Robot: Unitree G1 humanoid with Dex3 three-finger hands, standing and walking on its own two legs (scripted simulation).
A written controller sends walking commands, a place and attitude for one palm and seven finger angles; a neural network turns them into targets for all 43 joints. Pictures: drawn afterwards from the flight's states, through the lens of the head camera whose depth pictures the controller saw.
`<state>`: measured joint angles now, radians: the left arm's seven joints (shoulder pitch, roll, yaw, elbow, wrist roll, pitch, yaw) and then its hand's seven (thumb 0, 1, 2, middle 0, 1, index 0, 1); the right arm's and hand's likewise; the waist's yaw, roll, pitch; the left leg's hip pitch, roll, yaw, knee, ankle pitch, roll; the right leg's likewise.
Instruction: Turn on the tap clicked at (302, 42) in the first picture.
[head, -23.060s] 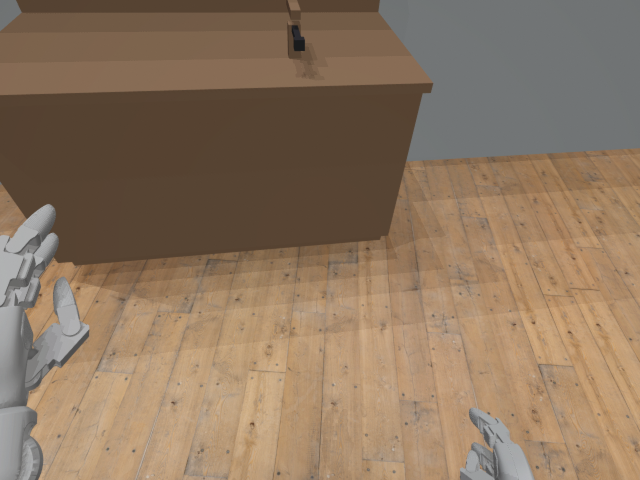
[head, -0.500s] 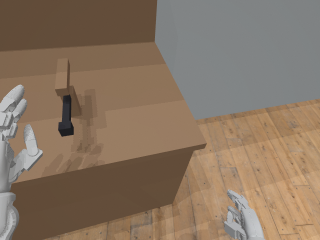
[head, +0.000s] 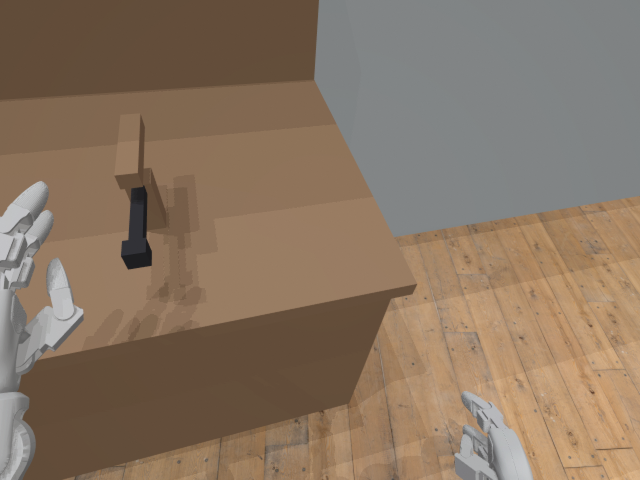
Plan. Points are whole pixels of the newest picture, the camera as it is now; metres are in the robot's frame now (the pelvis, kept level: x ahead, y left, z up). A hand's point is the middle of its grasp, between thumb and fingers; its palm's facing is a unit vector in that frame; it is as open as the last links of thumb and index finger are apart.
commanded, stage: look again from close up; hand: left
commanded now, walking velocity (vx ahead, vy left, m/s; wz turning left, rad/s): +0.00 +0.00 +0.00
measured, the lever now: (137, 253) +0.35 +0.27 +0.07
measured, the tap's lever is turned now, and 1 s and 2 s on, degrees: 0 0 0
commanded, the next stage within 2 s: turn the palm inward beside the body in 0.04 s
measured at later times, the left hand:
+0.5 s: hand (110, 343) +0.20 +0.22 +0.14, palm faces +0.42 -0.84 -0.34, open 7.4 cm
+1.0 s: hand (141, 341) +0.21 +0.19 +0.14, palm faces +0.49 -0.82 -0.30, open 7.4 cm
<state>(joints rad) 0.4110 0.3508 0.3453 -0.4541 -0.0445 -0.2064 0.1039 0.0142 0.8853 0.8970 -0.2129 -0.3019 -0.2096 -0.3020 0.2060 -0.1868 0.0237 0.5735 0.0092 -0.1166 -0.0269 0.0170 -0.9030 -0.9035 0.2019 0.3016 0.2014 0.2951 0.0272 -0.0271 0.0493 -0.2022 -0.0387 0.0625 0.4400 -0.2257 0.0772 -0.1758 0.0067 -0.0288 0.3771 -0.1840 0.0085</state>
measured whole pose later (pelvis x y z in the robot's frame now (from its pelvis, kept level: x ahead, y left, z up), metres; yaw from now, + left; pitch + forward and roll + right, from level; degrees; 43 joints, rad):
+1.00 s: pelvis +0.03 -0.09 -0.02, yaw +5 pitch +3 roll +1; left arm 0.44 0.34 0.38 -0.38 -0.21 -0.04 0.04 0.01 0.89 0.90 -0.21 -0.30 -0.21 -0.30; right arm 0.22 -0.27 0.00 0.66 0.04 -0.18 -0.06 0.02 -0.90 -0.90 0.20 0.30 0.20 0.29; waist 0.06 0.04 -0.08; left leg -0.36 0.00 -0.04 0.66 -0.35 -0.02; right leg -0.34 0.07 -0.09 0.67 -0.39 -0.10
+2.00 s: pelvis +0.00 -0.05 -0.02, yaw +6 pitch +1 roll +0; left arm 0.53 0.24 0.22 -0.53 -0.24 0.10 0.14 0.02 0.89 0.90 -0.21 -0.30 -0.20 -0.30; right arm 0.21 -0.23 0.06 0.65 0.04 -0.27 -0.08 0.02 -0.90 -0.90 0.20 0.30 0.20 0.30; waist 0.08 0.05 -0.08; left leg -0.36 -0.04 -0.04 0.68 -0.33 0.02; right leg -0.31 0.03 -0.10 0.65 -0.36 -0.06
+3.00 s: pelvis +0.01 -0.07 -0.02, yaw +5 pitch +2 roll +0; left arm 0.32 0.27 0.33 -0.25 -0.27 0.08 0.11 0.02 0.89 0.90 -0.21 -0.30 -0.20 -0.30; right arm 0.21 -0.25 0.03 0.69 0.05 -0.25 -0.09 0.02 -0.90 -0.90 0.20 0.30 0.20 0.30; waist 0.06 0.05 -0.07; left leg -0.35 -0.01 -0.05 0.64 -0.32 -0.02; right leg -0.31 0.06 -0.10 0.63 -0.35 -0.09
